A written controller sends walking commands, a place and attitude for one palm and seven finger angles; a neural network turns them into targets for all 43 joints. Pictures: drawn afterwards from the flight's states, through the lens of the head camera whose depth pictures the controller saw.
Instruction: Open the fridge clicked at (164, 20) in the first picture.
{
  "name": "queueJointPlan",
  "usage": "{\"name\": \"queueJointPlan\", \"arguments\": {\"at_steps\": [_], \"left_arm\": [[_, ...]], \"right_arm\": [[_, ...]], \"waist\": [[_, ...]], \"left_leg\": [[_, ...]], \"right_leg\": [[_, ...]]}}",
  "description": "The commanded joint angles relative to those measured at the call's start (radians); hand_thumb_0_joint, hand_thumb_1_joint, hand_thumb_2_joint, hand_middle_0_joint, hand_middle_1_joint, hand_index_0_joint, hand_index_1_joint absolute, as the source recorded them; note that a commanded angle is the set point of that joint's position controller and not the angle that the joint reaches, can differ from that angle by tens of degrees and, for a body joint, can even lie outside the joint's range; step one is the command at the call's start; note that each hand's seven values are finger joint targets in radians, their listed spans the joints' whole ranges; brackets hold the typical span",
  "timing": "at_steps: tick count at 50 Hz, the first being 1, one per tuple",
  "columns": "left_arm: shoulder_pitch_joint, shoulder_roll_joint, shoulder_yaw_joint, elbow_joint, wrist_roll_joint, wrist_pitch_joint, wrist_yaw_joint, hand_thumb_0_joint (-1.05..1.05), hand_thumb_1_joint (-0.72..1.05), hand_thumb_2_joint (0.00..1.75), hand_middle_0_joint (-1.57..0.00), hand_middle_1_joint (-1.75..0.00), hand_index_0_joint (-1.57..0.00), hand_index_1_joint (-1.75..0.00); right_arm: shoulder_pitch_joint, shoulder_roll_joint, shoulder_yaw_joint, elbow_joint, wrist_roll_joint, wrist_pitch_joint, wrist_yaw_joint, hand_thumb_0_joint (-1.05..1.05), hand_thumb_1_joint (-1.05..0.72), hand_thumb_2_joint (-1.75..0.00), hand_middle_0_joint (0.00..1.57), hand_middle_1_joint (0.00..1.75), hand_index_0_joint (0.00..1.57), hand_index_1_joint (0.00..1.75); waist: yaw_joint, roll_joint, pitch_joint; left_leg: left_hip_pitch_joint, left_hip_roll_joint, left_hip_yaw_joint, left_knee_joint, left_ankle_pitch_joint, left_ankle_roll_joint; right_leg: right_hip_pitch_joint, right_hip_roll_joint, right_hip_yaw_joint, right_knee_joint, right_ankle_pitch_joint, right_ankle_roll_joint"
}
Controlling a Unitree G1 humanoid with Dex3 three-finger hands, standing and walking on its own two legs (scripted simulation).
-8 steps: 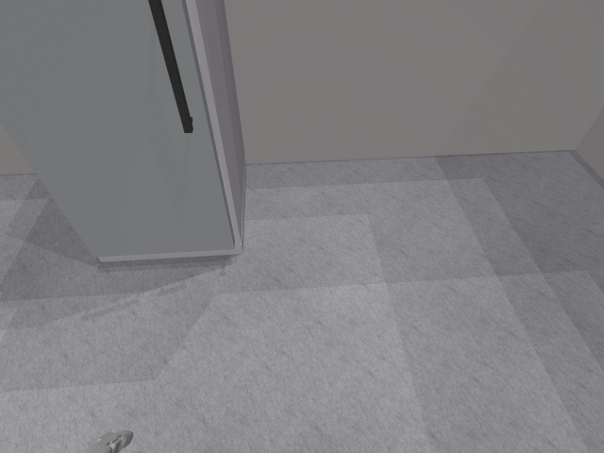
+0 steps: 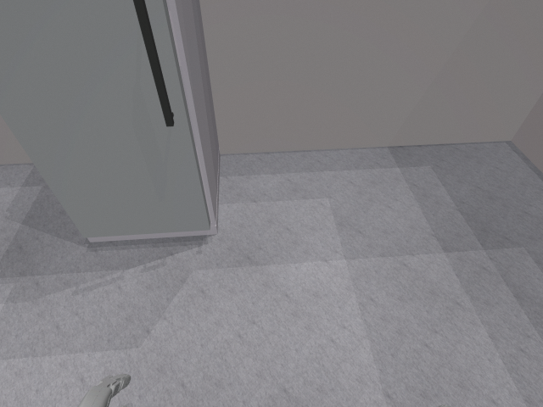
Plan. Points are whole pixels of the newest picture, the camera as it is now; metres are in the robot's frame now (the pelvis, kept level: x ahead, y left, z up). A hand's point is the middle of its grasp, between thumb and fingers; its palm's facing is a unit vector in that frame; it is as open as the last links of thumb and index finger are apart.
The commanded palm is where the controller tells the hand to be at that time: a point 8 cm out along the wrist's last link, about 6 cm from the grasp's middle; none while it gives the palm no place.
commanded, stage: stand and wait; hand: right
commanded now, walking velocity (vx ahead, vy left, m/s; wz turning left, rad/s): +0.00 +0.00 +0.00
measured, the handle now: (157, 64) +0.91 +0.36 +0.08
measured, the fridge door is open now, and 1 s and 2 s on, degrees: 0 0 0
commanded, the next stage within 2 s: look at it before walking up in 0.76 s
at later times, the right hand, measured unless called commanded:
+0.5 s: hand out of the picture +0.05 -0.23 -0.15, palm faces -0.02 +0.94 -0.34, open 7.4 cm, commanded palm none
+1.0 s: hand out of the picture +0.06 -0.22 -0.15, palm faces -0.03 +0.94 -0.33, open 7.4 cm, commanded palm none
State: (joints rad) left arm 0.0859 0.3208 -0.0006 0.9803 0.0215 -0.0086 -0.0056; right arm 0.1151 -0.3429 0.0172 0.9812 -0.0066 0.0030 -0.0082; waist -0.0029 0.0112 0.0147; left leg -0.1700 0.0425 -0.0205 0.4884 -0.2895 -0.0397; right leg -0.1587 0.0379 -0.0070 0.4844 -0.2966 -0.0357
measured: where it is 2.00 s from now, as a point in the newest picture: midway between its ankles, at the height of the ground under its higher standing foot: outside the picture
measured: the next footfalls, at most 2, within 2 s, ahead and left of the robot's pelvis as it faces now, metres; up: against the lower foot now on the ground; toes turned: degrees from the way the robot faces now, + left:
none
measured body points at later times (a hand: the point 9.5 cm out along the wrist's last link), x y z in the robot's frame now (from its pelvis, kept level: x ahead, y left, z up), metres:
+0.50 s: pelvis -0.02 +0.02 +0.01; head -0.02 +0.02 +0.46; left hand +0.06 +0.32 -0.13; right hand +0.05 -0.28 -0.13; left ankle -0.02 +0.15 -0.74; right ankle -0.02 -0.10 -0.74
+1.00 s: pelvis -0.03 +0.03 +0.01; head -0.02 +0.03 +0.46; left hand +0.05 +0.32 -0.13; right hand +0.06 -0.26 -0.12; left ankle -0.02 +0.15 -0.74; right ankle -0.02 -0.10 -0.74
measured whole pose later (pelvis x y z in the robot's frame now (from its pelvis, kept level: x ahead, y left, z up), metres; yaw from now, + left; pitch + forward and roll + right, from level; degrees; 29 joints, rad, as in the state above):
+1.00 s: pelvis -0.03 +0.03 +0.01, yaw +0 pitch -2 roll +0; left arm 0.12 0.33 0.00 1.12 0.02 -0.01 -0.01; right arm 0.13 -0.34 0.01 1.09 -0.01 -0.01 0.00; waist 0.00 0.01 0.03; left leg -0.16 0.00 -0.01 0.40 -0.20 0.00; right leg -0.14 0.00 0.01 0.38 -0.20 0.01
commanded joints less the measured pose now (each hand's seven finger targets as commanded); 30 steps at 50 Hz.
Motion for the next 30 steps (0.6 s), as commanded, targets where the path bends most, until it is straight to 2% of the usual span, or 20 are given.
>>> {"name": "queueJointPlan", "arguments": {"at_steps": [1,6,9,13,20,28,30], "left_arm": [[-0.055,0.221,0.054,-0.053,-0.006,-0.025,0.018,0.0,0.9,0.9,-0.2,-0.3,-0.2,-0.3],[-0.065,0.218,0.051,-0.035,-0.008,-0.024,0.018,0.0,0.9,0.9,-0.2,-0.3,-0.2,-0.3],[-0.062,0.217,0.05,-0.024,-0.008,-0.024,0.018,0.0,0.9,0.9,-0.2,-0.3,-0.2,-0.3],[-0.058,0.215,0.047,-0.009,-0.01,-0.022,0.017,0.0,0.9,0.9,-0.2,-0.3,-0.2,-0.3],[-0.046,0.224,0.042,0.026,-0.011,-0.022,0.017,0.0,0.9,0.9,-0.2,-0.3,-0.2,-0.3],[-0.028,0.224,0.04,0.051,-0.012,-0.022,0.015,0.0,0.9,0.9,-0.2,-0.3,-0.2,-0.3],[-0.025,0.225,0.039,0.059,-0.011,-0.023,0.015,0.0,0.9,0.9,-0.2,-0.3,-0.2,-0.3]], "right_arm": [[-0.037,-0.2,-0.055,-0.062,-0.004,-0.021,-0.009,0.0,-0.9,-0.9,0.2,0.3,0.2,0.3],[-0.035,-0.199,-0.055,-0.048,-0.005,-0.023,-0.007,0.0,-0.9,-0.9,0.2,0.3,0.2,0.3],[-0.032,-0.2,-0.056,-0.037,-0.005,-0.024,-0.006,0.0,-0.9,-0.9,0.2,0.3,0.2,0.3],[-0.03,-0.2,-0.056,-0.021,-0.004,-0.026,-0.005,0.0,-0.9,-0.9,0.2,0.3,0.2,0.3],[-0.028,-0.203,-0.053,0.008,-0.003,-0.025,-0.003,0.0,-0.9,-0.9,0.2,0.3,0.2,0.3],[-0.025,-0.205,-0.055,0.028,-0.003,-0.03,-0.003,0.0,-0.9,-0.9,0.2,0.3,0.2,0.3],[-0.025,-0.205,-0.054,0.03,-0.003,-0.03,-0.003,0.0,-0.9,-0.9,0.2,0.3,0.2,0.3]], "waist": [[0.003,-0.01,-0.074],[0.002,-0.015,-0.056],[0.003,-0.025,-0.071],[0.003,-0.007,-0.055],[0.002,-0.015,-0.04],[0.002,0.012,-0.036],[0.003,0.002,-0.036]], "left_leg": [[0.034,0.072,-0.044,-0.05,0.29,0.065],[0.028,0.075,-0.055,-0.079,0.262,0.066],[0.038,0.078,-0.059,-0.087,0.261,0.067],[0.035,0.082,-0.071,-0.11,0.235,0.071],[0.027,0.079,-0.08,-0.138,0.171,0.07],[0.022,0.082,-0.092,-0.16,0.145,0.072],[0.017,0.082,-0.093,-0.162,0.136,0.072]], "right_leg": [[0.016,-0.138,0.099,-0.095,0.338,-0.012],[0.012,-0.135,0.101,-0.109,0.292,-0.009],[0.02,-0.136,0.101,-0.115,0.281,-0.007],[0.012,-0.137,0.104,-0.126,0.24,-0.005],[0.005,-0.141,0.113,-0.154,0.18,-0.002],[0.005,-0.142,0.11,-0.16,0.167,0.004],[0.007,-0.143,0.11,-0.166,0.163,0.005]]}}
